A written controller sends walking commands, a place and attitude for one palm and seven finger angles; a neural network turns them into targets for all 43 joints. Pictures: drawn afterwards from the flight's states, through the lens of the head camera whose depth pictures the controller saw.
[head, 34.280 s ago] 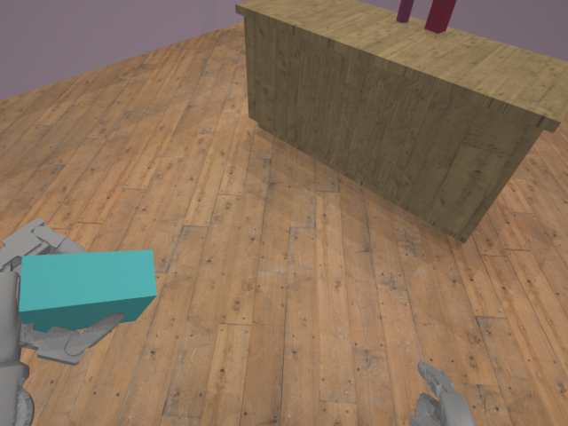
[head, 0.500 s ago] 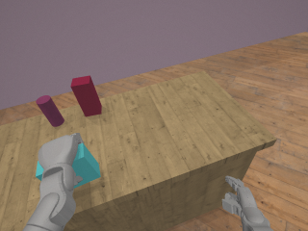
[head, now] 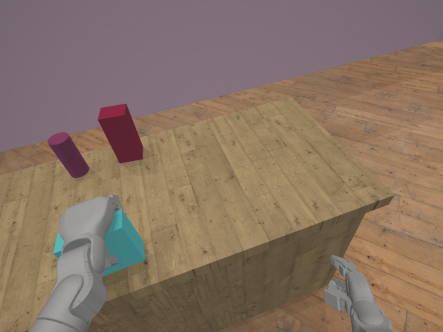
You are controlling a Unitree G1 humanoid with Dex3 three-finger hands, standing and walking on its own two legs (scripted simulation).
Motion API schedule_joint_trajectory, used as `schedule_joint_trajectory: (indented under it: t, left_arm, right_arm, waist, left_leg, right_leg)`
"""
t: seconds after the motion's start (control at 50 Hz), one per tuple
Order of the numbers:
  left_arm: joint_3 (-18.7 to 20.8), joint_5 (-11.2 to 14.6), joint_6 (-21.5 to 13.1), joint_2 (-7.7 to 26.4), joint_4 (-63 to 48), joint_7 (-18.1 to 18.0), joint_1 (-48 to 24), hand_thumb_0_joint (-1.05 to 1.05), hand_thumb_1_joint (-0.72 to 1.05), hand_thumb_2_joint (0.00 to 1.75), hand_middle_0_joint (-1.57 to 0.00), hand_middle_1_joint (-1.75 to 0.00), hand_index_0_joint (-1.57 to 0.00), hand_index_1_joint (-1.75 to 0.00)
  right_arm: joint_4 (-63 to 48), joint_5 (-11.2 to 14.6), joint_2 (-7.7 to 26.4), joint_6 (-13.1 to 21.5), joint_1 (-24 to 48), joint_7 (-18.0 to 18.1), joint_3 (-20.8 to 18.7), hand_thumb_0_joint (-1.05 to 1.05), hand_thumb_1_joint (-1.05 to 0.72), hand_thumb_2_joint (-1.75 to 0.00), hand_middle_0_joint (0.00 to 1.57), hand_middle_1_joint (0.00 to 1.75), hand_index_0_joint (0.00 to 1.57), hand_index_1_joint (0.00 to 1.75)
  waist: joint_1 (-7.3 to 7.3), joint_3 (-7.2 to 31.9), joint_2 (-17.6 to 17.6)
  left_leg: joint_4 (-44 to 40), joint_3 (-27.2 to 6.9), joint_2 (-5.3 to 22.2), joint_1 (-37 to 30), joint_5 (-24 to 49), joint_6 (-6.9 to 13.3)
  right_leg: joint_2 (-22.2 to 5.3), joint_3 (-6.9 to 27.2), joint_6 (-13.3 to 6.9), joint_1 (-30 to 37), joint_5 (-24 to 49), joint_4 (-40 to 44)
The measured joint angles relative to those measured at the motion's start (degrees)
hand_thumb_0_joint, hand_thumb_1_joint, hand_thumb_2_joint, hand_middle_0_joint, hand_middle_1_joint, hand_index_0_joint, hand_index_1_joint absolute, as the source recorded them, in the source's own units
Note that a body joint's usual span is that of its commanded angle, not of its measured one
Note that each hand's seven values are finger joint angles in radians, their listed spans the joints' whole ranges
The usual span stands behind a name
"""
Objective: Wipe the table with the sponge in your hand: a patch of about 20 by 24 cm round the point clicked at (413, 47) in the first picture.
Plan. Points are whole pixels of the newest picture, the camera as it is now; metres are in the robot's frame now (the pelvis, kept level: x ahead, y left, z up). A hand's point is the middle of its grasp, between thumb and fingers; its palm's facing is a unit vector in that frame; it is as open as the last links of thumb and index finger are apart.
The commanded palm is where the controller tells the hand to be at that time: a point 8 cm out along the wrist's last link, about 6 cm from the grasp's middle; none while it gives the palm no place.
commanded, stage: move the sponge above the wiping area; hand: left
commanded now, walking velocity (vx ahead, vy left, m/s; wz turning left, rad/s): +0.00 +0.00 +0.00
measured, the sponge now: (107, 251) +0.24 +0.28 +0.01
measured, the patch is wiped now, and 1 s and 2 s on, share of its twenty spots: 0.00 0.00 0.00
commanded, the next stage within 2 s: none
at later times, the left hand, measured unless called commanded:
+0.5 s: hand (113, 236) +0.25 +0.25 +0.05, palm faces -0.07 -0.17 -0.98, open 9.4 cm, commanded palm +0.23 +0.26 +0.13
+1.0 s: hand (108, 239) +0.24 +0.26 +0.05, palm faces -0.01 -0.14 -0.99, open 9.4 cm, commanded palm +0.22 +0.26 +0.13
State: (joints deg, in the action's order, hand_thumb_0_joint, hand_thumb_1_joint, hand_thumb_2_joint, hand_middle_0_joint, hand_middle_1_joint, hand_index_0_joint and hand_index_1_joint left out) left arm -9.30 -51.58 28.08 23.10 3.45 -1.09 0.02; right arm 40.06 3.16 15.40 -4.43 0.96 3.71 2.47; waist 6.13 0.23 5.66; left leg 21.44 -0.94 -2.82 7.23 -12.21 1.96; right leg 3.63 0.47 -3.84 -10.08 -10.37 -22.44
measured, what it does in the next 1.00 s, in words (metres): stands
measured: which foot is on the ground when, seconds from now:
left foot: down 0.00-1.00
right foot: down 0.00-1.00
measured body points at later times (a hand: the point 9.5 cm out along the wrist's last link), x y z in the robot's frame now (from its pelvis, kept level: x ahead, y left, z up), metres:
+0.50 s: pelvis +0.01 +0.01 +0.00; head +0.00 -0.03 +0.45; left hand +0.25 +0.26 +0.10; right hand +0.27 -0.19 -0.08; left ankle -0.01 +0.10 -0.74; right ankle +0.02 -0.08 -0.74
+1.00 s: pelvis +0.01 +0.01 +0.00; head +0.00 -0.02 +0.45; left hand +0.24 +0.26 +0.11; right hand +0.27 -0.19 -0.08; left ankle -0.01 +0.10 -0.74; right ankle +0.02 -0.08 -0.74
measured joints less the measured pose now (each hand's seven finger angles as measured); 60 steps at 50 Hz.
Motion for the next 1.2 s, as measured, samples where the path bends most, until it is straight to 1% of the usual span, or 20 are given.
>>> schedule_joint_trajectory:
  t: [0.08, 0.14, 0.18, 0.24, 0.32, 0.38, 0.42, 0.48, 0.54, 0.58, 0.62, 0.68, 0.76, 0.82, 0.86, 0.92, 0.98, 1.04, 1.12, 1.2]
  left_arm:
    - [-0.4, -1.3, -5.6, -0.3, -2.8, -1.5, 2.4, 0.00, -0.45, 1.05, -0.80, -1.39, -0.81, -1.39]
    - [-0.3, -2.6, -7.4, -0.2, -4.1, -4.6, 2.9, 0.00, -0.45, 1.05, -0.81, -1.39, -0.81, -1.39]
    - [0.3, -2.5, -6.3, 0.2, -3.9, -6.3, 2.2, 0.00, -0.45, 1.05, -0.81, -1.39, -0.81, -1.39]
    - [1.7, -1.5, -2.3, 0.7, -2.7, -7.2, 0.7, 0.00, -0.45, 1.05, -0.81, -1.39, -0.81, -1.39]
    - [2.3, 0.2, 3.6, 1.0, -1.4, -4.8, -0.5, 0.00, -0.45, 1.05, -0.80, -1.39, -0.81, -1.39]
    - [0.8, 0.4, 4.7, 0.4, -1.1, -1.7, -0.4, 0.00, -0.45, 1.05, -0.80, -1.40, -0.81, -1.40]
    - [-0.6, 0.2, 3.1, -0.3, -1.5, -0.2, 0.3, 0.00, -0.45, 1.05, -0.80, -1.40, -0.81, -1.40]
    - [-2.3, -0.7, -1.4, -1.1, -3.0, 0.2, 1.5, 0.00, -0.45, 1.05, -0.80, -1.40, -0.81, -1.40]
    - [-2.7, -2.3, -5.5, -1.1, -4.1, -2.0, 2.2, 0.00, -0.45, 1.05, -0.81, -1.39, -0.81, -1.39]
    - [-2.3, -3.2, -6.1, -0.8, -4.9, -4.2, 2.1, 0.00, -0.45, 1.05, -0.81, -1.39, -0.81, -1.39]
    - [-1.4, -3.2, -5.1, -0.4, -5.3, -6.1, 1.6, 0.00, -0.45, 1.05, -0.81, -1.39, -0.81, -1.39]
    - [0.6, -1.7, -0.9, 0.1, -5.0, -7.1, 0.5, 0.00, -0.45, 1.05, -0.81, -1.39, -0.81, -1.39]
    - [2.2, 0.3, 5.1, 0.3, -4.8, -4.7, 0.7, 0.00, -0.45, 1.05, -0.80, -1.40, -0.81, -1.40]
    - [1.4, 0.8, 6.3, 0.1, -5.7, -1.7, 3.0, 0.00, -0.45, 1.05, -0.80, -1.40, -0.81, -1.40]
    - [0.3, 0.6, 5.3, -0.1, -6.1, 0.0, 4.4, 0.00, -0.45, 1.05, -0.80, -1.40, -0.81, -1.40]
    - [-1.8, -0.4, 1.3, -0.5, -6.7, 0.5, 5.3, 0.00, -0.45, 1.05, -0.80, -1.40, -0.81, -1.40]
    - [-3.0, -2.0, -3.6, -0.4, -7.6, -1.5, 5.1, 0.00, -0.45, 1.05, -0.81, -1.39, -0.81, -1.39]
    - [-2.8, -3.4, -5.7, -0.2, -7.1, -4.7, 3.6, 0.00, -0.46, 1.05, -0.81, -1.39, -0.81, -1.39]
    - [-1.0, -2.6, -2.0, 0.1, -5.1, -6.9, 0.3, 0.00, -0.46, 1.05, -0.81, -1.39, -0.81, -1.39]
    - [0.7, -0.2, 4.0, -0.3, -3.8, -5.3, -1.1, 0.00, -0.45, 1.05, -0.81, -1.40, -0.81, -1.40]
  right_arm:
    - [0.1, -0.9, -0.5, 0.8, -1.2, 0.2, -0.5, 0.01, -0.91, -0.90, 0.20, 0.30, 0.20, 0.30]
    - [0.8, -1.0, -0.8, 1.2, -1.7, 0.0, -0.8, 0.01, -0.91, -0.90, 0.20, 0.30, 0.20, 0.30]
    - [1.3, -0.7, -1.0, 1.1, -1.5, -0.2, -0.7, 0.01, -0.91, -0.90, 0.20, 0.30, 0.20, 0.30]
    - [1.9, -0.1, -1.1, 0.5, -0.7, -0.7, -0.5, 0.01, -0.91, -0.90, 0.20, 0.30, 0.20, 0.30]
    - [1.3, 0.6, -0.8, -0.2, 0.3, -0.9, 0.0, 0.01, -0.91, -0.90, 0.20, 0.30, 0.20, 0.30]
    - [0.2, 0.7, -0.2, -0.4, 0.7, -0.7, 0.1, 0.01, -0.91, -0.90, 0.20, 0.30, 0.20, 0.30]
    - [-0.4, 0.3, 0.1, -0.1, 0.7, -0.5, 0.0, 0.01, -0.91, -0.90, 0.20, 0.30, 0.20, 0.30]
    - [-0.7, -0.5, 0.0, 0.4, 0.4, -0.1, -0.2, 0.01, -0.91, -0.90, 0.20, 0.30, 0.20, 0.30]
    - [-0.1, -1.1, -0.8, 0.7, 0.3, -0.1, -0.3, 0.01, -0.91, -0.90, 0.20, 0.30, 0.20, 0.30]
    - [0.2, -1.1, -1.3, 0.7, 0.2, -0.4, -0.3, 0.01, -0.91, -0.90, 0.20, 0.30, 0.20, 0.30]
    - [0.6, -0.8, -1.7, 0.4, 0.3, -0.9, -0.2, 0.01, -0.91, -0.90, 0.20, 0.30, 0.20, 0.30]
    - [1.1, -0.2, -1.9, -0.5, 0.9, -1.6, 0.2, 0.01, -0.91, -0.90, 0.20, 0.30, 0.20, 0.30]
    - [0.6, 0.6, -1.5, -1.7, 1.6, -2.1, 0.6, 0.01, -0.91, -0.90, 0.20, 0.30, 0.20, 0.30]
    - [-0.6, 0.7, -0.7, -1.9, 1.5, -1.9, 0.7, 0.01, -0.91, -0.90, 0.20, 0.30, 0.20, 0.30]
    - [-1.1, 0.3, -0.1, -1.8, 1.2, -1.5, 0.6, 0.01, -0.91, -0.90, 0.20, 0.30, 0.20, 0.30]
    - [-1.3, -0.5, 0.3, -1.0, 0.5, -0.8, 0.0, 0.01, -0.91, -0.90, 0.20, 0.30, 0.20, 0.30]
    - [-0.5, -1.2, 0.0, 0.1, -0.1, -0.1, -0.5, 0.01, -0.91, -0.90, 0.20, 0.30, 0.20, 0.30]
    - [0.6, -1.2, -0.8, 0.6, 0.0, -0.2, -0.6, 0.01, -0.91, -0.90, 0.20, 0.30, 0.20, 0.30]
    - [1.5, -0.2, -1.9, -0.1, 0.7, -1.0, 0.1, 0.01, -0.91, -0.90, 0.20, 0.30, 0.20, 0.30]
    - [1.0, 0.6, -2.1, -1.3, 1.3, -1.8, 0.8, 0.01, -0.91, -0.90, 0.20, 0.30, 0.20, 0.30]
  waist:
    - [0.71, 0.0, -0.8]
    - [1.23, 0.1, -1.0]
    - [1.36, 0.2, -0.9]
    - [1.18, 0.4, -0.6]
    - [0.45, 0.6, -0.2]
    - [0.17, 0.4, 0.0]
    - [0.26, 0.3, 0.0]
    - [0.89, 0.1, -0.3]
    - [1.59, 0.2, -0.9]
    - [1.87, 0.4, -1.1]
    - [1.88, 0.7, -1.0]
    - [1.57, 0.8, -0.7]
    - [0.65, 0.9, -0.2]
    - [0.18, 0.8, -0.1]
    - [0.31, 0.4, -0.2]
    - [1.08, -0.1, -0.6]
    - [2.12, -0.5, -0.9]
    - [2.51, -0.2, -0.9]
    - [1.76, 0.5, -0.6]
    - [0.56, 0.9, -0.1]
  left_leg:
    - [0.3, 0.5, 0.2, -0.3, -0.5, -0.1]
    - [0.2, 0.7, 0.4, -0.8, -0.7, -0.2]
    - [0.1, 0.8, 0.4, -1.1, -0.8, -0.2]
    - [-0.3, 0.9, 0.4, -1.4, -0.6, -0.2]
    - [-0.5, 0.5, 0.2, -1.1, -0.4, -0.1]
    - [-0.1, -0.1, -0.1, -0.5, -0.4, 0.1]
    - [0.2, -0.3, -0.3, -0.2, -0.5, 0.3]
    - [0.5, -0.3, -0.3, -0.2, -0.7, 0.4]
    - [0.4, 0.1, -0.1, -0.7, -1.0, 0.2]
    - [0.2, 0.4, 0.0, -1.0, -1.1, 0.1]
    - [-0.1, 0.6, 0.1, -1.4, -1.1, 0.1]
    - [-0.7, 0.8, 0.2, -1.8, -0.9, 0.1]
    - [-0.8, 0.6, 0.0, -1.5, -0.6, 0.2]
    - [-0.2, 0.3, -0.2, -1.0, -0.8, 0.4]
    - [0.3, 0.1, -0.3, -0.7, -0.9, 0.5]
    - [0.8, -0.2, -0.4, -0.7, -1.1, 0.6]
    - [1.0, -0.1, -0.2, -1.0, -1.2, 0.5]
    - [0.7, 0.1, -0.1, -1.3, -1.1, 0.3]
    - [-0.5, 0.3, -0.1, -1.8, -0.4, 0.2]
    - [-1.2, 0.4, -0.1, -1.7, 0.1, 0.2]
  right_leg:
    - [0.3, 0.5, -0.1, 0.1, -0.2, -0.3]
    - [0.4, 0.7, -0.2, 0.6, -0.3, -0.1]
    - [0.5, 0.9, -0.2, 0.9, -0.3, 0.0]
    - [0.5, 1.0, -0.2, 1.0, -0.2, 0.2]
    - [0.2, 0.6, 0.0, 0.9, -0.2, 0.4]
    - [-0.1, 0.1, 0.2, 0.6, -0.3, 0.2]
    - [-0.2, -0.2, 0.3, 0.4, -0.5, 0.1]
    - [-0.2, -0.1, 0.3, 0.4, -0.7, -0.2]
    - [0.0, 0.3, 0.2, 0.7, -0.8, -0.1]
    - [0.1, 0.6, 0.1, 1.0, -0.8, 0.0]
    - [0.2, 0.8, 0.1, 1.2, -0.7, 0.2]
    - [0.3, 1.1, 0.1, 1.5, -0.5, 0.6]
    - [0.1, 0.9, 0.3, 1.3, -0.4, 0.7]
    - [-0.1, 0.6, 0.5, 1.0, -0.6, 0.3]
    - [-0.2, 0.4, 0.5, 0.8, -0.8, 0.0]
    - [-0.3, 0.1, 0.5, 1.0, -0.9, -0.3]
    - [-0.1, 0.1, 0.4, 1.4, -0.9, -0.2]
    - [0.0, 0.4, 0.3, 1.7, -0.6, 0.1]
    - [0.0, 0.7, 0.3, 1.8, -0.1, 0.7]
    - [0.0, 0.8, 0.3, 1.5, 0.2, 1.0]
